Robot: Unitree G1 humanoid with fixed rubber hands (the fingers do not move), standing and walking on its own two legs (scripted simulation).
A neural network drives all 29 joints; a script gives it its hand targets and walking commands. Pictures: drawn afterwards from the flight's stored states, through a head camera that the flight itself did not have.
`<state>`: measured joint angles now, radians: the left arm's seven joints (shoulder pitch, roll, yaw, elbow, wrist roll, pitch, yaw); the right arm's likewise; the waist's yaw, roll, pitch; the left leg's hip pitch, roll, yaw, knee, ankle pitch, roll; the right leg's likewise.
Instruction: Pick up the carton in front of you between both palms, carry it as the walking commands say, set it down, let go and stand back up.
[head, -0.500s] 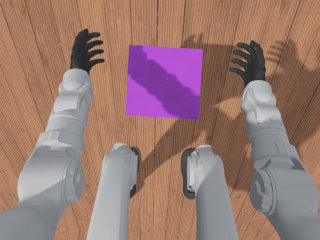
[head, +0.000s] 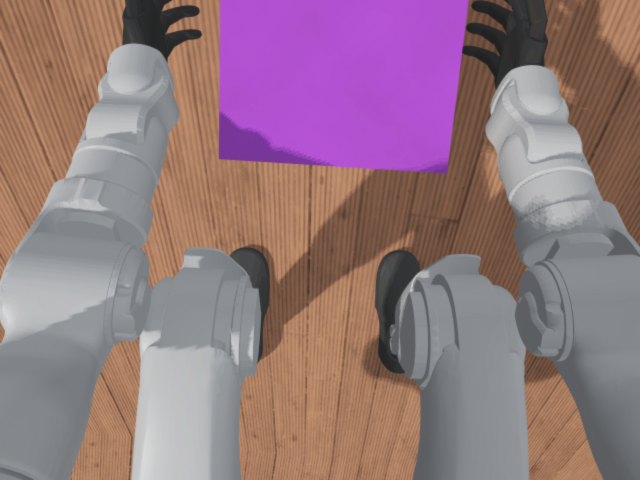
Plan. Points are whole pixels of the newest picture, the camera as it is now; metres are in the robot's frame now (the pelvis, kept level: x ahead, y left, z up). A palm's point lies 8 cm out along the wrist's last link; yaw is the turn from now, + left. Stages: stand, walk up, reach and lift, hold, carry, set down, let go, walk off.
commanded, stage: reach and lift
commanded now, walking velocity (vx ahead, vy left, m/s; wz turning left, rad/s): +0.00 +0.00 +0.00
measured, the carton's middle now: (333, 78) +0.50 +0.00 -0.25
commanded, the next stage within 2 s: none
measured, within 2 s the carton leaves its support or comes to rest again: leaves its support in 0.84 s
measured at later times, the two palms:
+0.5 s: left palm (180, 44) +0.51 +0.16 -0.17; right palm (498, 65) +0.51 -0.16 -0.17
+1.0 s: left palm (161, 21) +0.51 +0.15 -0.11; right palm (530, 51) +0.50 -0.15 -0.10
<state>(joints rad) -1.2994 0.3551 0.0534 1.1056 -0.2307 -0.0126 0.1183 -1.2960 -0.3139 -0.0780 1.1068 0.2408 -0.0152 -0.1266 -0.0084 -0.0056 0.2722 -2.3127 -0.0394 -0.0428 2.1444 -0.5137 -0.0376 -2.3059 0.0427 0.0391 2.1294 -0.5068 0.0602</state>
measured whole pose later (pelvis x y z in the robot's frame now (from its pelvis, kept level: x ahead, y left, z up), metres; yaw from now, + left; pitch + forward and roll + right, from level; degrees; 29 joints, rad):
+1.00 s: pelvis +0.00 +0.00 +0.00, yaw +0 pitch +36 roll -1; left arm -1.19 0.23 0.06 0.96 -0.20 0.13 0.18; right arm -1.13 -0.18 -0.15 0.88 0.20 0.13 -0.20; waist -0.01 -0.01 0.12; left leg -2.25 -0.09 -0.07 2.16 -0.54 -0.07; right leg -2.25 0.09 0.06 2.15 -0.53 0.09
